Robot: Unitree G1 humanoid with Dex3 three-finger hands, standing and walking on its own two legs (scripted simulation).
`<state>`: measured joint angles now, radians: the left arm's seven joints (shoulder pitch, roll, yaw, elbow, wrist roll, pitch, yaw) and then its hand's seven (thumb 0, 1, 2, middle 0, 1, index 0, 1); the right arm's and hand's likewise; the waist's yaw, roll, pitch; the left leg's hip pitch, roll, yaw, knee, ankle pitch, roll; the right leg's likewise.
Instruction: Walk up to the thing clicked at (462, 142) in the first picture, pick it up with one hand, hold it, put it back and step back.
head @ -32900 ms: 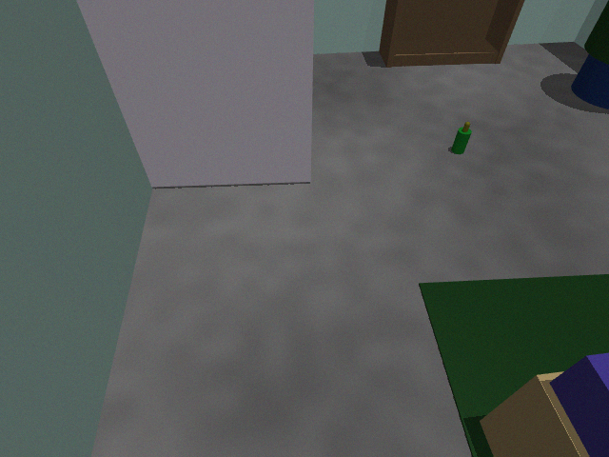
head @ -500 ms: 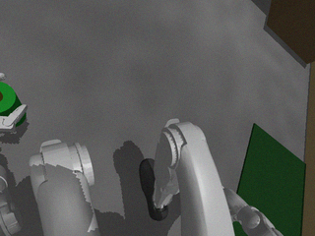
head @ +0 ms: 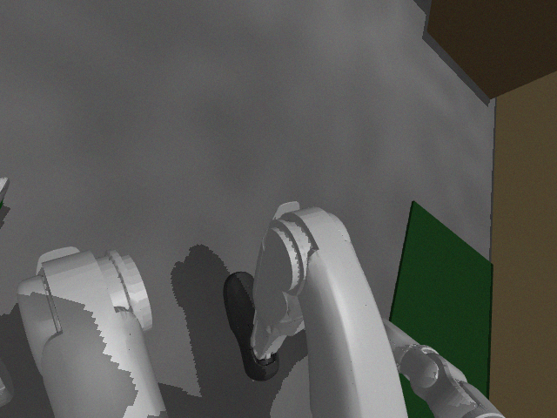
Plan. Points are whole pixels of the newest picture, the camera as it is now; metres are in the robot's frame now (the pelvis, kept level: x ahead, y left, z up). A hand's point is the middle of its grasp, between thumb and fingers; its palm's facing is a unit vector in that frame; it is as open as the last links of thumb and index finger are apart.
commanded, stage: lower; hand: left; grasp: from the side
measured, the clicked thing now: out of the picture +0.43 +0.28 -0.19
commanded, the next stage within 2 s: loosen in 0.12 s
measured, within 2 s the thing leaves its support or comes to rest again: rests again in 0.74 s
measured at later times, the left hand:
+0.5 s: hand out of the picture +0.43 +0.28 -0.17, palm faces +0.35 -0.94 +0.03, open 9.8 cm
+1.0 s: hand out of the picture +0.43 +0.29 -0.16, palm faces +0.36 -0.93 +0.03, open 17.0 cm
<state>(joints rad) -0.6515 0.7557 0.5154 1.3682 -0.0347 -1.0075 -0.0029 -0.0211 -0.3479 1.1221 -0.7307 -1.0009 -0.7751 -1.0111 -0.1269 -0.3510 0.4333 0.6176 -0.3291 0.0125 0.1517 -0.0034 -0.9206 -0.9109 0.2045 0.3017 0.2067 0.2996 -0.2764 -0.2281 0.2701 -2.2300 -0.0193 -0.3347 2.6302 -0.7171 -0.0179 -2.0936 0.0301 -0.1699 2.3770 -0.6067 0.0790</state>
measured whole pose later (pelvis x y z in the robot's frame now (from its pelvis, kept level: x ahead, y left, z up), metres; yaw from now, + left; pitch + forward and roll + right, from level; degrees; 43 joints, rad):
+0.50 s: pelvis +0.00 +0.00 +0.00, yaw -1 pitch +15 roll -18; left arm -0.67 0.78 0.50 1.37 -0.05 -1.08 0.01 -0.02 -0.21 0.77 -0.74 -0.79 -0.77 -0.80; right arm -0.15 -0.35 0.47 0.60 -0.35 0.02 0.15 0.00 -0.92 -0.90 0.21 0.30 0.21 0.30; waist -0.26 -0.25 0.29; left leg -2.21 -0.01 -0.36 2.65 -0.73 -0.01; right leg -2.07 0.04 -0.19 2.37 -0.60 0.08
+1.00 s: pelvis -0.01 +0.00 +0.00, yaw -2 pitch +14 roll -18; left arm -0.67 0.80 0.54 1.35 -0.06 -1.07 -0.04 -0.01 -0.48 0.08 -0.13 -0.05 -0.11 -0.06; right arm -0.13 -0.36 0.47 0.58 -0.34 0.03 0.14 0.00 -0.90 -0.90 0.21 0.30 0.21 0.30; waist -0.25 -0.26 0.28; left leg -2.21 0.00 -0.36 2.64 -0.72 -0.01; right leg -2.07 0.05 -0.19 2.36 -0.59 0.07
